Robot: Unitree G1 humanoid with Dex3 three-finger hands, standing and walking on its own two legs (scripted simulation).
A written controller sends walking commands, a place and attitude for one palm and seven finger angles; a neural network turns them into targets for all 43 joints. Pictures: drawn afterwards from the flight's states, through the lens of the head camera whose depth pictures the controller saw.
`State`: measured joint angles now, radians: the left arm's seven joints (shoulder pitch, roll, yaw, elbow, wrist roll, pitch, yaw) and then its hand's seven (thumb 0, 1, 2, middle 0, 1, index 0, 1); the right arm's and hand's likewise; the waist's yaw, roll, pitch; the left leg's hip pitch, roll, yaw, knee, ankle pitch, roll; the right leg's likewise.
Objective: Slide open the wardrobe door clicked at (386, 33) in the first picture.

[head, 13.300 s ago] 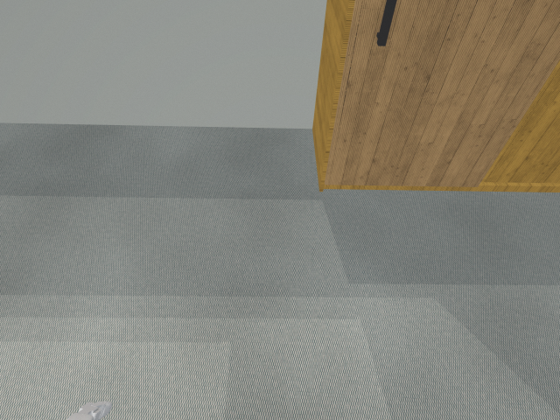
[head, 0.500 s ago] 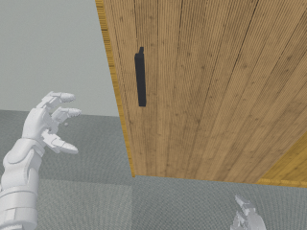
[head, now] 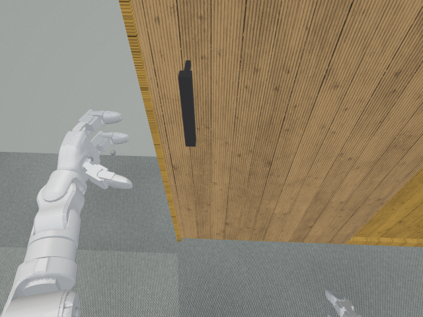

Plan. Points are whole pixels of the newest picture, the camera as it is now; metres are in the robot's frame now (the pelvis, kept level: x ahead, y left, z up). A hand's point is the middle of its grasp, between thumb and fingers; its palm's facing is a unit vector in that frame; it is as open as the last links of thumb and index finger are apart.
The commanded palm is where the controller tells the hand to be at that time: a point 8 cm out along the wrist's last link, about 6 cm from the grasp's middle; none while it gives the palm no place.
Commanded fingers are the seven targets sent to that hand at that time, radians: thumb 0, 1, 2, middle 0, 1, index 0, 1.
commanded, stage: move the hooked fingers beside the handle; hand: left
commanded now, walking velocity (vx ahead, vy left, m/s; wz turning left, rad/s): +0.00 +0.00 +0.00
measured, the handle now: (189, 106) +0.54 +0.08 +0.11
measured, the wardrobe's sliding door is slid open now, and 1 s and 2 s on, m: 0.00 0.00 0.00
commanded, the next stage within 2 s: feel for the door with the fingertips in 1.56 s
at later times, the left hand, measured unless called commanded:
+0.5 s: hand (145, 127) +0.45 +0.16 +0.12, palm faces -0.01 -1.00 +0.01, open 14.0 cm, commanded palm +0.43 +0.21 +0.12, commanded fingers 0.00 -0.50 0.30 -0.30 -1.20 -0.30 -1.20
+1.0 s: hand (159, 119) +0.49 +0.14 +0.11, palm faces +0.02 -1.00 -0.01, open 14.0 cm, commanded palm +0.45 +0.19 +0.11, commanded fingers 0.00 -0.50 0.30 -0.30 -1.20 -0.30 -1.20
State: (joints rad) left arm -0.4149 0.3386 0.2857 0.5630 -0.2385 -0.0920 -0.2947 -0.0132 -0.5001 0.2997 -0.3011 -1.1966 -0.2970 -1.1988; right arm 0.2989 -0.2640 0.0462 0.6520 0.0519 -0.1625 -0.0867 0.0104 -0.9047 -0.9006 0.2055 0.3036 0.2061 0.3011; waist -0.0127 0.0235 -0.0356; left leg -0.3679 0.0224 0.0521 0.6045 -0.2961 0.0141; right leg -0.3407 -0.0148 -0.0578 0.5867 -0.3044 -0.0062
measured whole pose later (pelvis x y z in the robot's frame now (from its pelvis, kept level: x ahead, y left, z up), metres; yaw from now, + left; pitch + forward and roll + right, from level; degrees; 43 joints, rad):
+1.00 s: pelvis +0.01 -0.01 -0.01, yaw -2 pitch +11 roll +0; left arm -0.82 0.38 0.34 1.06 -0.11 -0.29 -0.15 -0.01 -0.50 0.30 -0.30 -1.20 -0.30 -1.20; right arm 0.42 -0.27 0.02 0.65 0.02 -0.01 -0.02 0.01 -0.91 -0.90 0.20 0.30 0.21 0.30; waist -0.11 0.02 -0.07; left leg -0.56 0.06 0.07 0.71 -0.34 0.00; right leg -0.55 0.02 -0.04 0.70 -0.34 -0.03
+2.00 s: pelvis +0.00 +0.00 -0.02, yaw -1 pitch +12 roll -1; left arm -0.89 0.28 0.24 1.09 -0.10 -0.29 -0.07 -0.01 -0.50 0.30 -0.30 -1.20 -0.30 -1.20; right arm 0.38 -0.26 0.01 0.68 0.01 -0.03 -0.01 0.00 -0.91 -0.90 0.20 0.30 0.21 0.30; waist -0.11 0.02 -0.07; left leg -0.60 0.04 0.05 0.74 -0.35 0.01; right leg -0.57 0.00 -0.05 0.71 -0.35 -0.01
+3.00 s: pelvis +0.00 -0.01 -0.01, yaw -1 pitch +10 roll -1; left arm -0.83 0.24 0.22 1.03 -0.12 -0.29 -0.04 -0.01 -0.50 0.30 -0.30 -1.20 -0.30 -1.20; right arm 0.36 -0.25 0.01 0.67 0.02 -0.02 -0.01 0.00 -0.91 -0.90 0.20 0.30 0.21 0.30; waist -0.09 0.03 -0.08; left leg -0.55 0.05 0.05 0.72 -0.34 0.00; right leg -0.53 0.01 -0.05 0.70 -0.35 -0.02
